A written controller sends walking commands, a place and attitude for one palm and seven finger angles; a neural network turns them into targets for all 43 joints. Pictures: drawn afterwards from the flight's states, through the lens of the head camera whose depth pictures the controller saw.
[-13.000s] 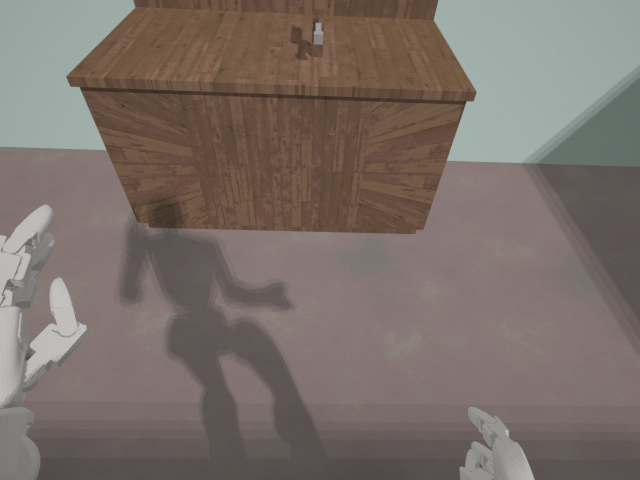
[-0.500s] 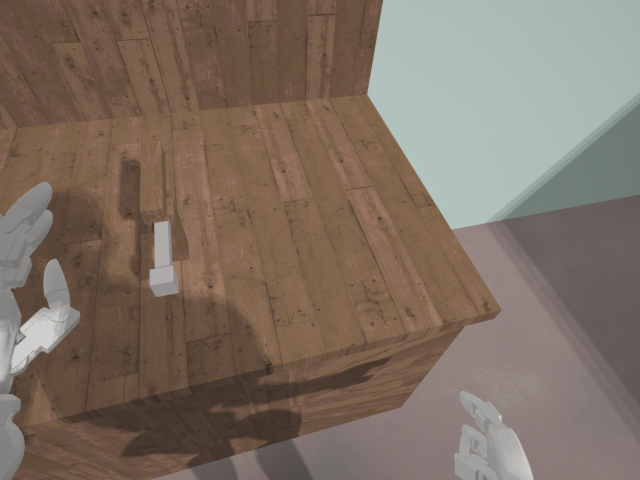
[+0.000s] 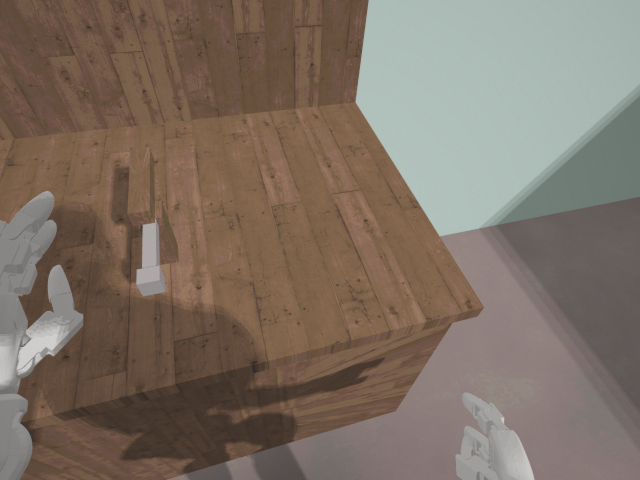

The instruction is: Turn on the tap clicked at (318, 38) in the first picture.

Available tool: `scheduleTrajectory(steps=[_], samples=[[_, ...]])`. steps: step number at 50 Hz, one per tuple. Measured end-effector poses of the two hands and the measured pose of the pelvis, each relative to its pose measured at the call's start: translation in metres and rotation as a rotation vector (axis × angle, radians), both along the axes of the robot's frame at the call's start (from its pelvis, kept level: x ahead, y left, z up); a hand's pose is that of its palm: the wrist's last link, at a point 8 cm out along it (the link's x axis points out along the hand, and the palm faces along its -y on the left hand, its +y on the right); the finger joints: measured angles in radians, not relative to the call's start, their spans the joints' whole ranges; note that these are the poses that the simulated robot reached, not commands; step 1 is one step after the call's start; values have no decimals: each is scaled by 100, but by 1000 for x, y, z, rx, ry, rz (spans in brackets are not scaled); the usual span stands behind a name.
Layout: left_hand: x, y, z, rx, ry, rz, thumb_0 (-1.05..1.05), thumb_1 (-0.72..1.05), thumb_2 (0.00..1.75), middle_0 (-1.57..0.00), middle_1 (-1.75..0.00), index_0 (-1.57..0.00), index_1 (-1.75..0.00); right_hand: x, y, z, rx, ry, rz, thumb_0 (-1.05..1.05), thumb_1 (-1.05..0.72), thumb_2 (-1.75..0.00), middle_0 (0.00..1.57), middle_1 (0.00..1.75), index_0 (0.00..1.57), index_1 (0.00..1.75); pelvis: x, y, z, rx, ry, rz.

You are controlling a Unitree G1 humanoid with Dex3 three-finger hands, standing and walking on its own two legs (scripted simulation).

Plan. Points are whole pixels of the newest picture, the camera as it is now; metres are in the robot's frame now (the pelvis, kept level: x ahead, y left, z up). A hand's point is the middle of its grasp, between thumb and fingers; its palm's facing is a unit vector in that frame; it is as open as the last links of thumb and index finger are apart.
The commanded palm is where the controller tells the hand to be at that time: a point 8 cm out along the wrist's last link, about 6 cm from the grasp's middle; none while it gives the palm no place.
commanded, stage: shuffle to correct the standing spot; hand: left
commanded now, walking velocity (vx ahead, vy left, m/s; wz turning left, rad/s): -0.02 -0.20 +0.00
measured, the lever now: (151, 280) +0.33 +0.26 +0.04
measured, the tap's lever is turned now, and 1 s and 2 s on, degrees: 0 0 0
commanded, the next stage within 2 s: none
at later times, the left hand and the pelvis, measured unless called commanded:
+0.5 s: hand (139, 318) +0.22 +0.19 +0.15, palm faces +0.30 -0.85 -0.42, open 7.4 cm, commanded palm +0.16 +0.23 +0.17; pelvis +0.00 -0.05 -0.01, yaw -1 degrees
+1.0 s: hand (144, 319) +0.22 +0.19 +0.15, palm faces +0.30 -0.85 -0.42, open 7.4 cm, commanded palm +0.16 +0.23 +0.17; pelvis +0.00 -0.05 -0.01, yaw +0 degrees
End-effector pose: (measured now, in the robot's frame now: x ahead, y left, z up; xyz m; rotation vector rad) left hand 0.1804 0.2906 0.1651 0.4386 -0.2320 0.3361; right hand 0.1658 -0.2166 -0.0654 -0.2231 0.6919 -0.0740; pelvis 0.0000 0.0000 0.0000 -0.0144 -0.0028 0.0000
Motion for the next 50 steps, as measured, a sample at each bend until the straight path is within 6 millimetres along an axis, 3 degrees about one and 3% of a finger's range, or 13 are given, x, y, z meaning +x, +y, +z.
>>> scheduleTrajectory(steps=[9,31,50], samples=[[7,-18,4,15,-8,-31,2,89,90,-21,-31,-21,-30,-2,-10,-2,21,7,0,2,-90,-90,20,30,21,30,0,-15,-1,2,9,-6],[3,-62,4,29,32,-48,2,89,90,-21,-31,-21,-30,-9,-77,-12,-17,21,-71,2,-90,-90,20,30,20,30,0,-55,-9,-2,18,-6],[8,-57,2,37,40,-53,2,89,90,-21,-31,-21,-30,-8,-62,-15,1,45,-51,2,-90,-90,20,30,21,30,3,-52,-9,-1,23,-8]])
